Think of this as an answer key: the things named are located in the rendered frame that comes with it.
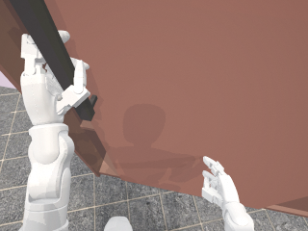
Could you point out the left robot hand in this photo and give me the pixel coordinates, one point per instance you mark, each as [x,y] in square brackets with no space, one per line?
[40,89]

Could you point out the robot left forearm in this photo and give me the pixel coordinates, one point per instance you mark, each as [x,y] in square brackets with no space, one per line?
[48,185]

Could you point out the handle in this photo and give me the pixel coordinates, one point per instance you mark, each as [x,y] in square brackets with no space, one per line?
[39,23]

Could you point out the robot right forearm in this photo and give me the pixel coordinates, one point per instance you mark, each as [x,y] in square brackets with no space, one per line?
[236,218]

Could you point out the right robot hand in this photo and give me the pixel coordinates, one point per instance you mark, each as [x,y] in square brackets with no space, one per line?
[220,189]

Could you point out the wardrobe door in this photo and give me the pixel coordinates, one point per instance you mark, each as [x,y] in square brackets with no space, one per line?
[298,204]
[179,80]

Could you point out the left robot thigh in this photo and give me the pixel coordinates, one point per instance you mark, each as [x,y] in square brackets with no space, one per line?
[118,224]

